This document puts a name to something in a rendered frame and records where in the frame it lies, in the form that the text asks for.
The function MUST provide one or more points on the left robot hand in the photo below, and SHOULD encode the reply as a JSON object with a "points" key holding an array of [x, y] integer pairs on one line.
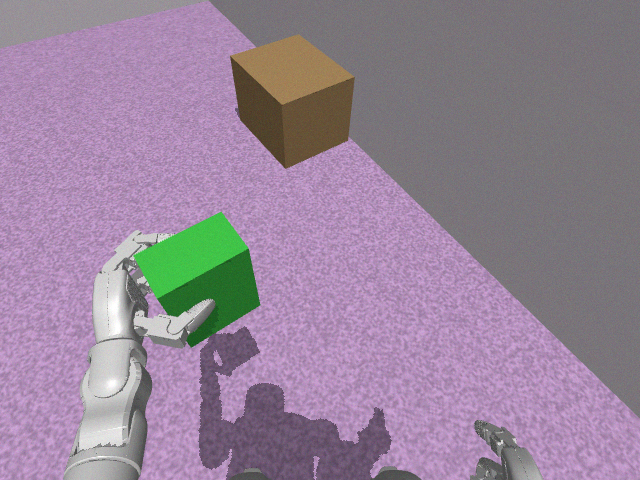
{"points": [[119, 307]]}

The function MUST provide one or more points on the right robot hand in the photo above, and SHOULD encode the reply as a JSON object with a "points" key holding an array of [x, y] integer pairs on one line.
{"points": [[517, 462]]}

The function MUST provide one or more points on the left robot arm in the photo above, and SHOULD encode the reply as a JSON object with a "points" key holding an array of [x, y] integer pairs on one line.
{"points": [[110, 441]]}

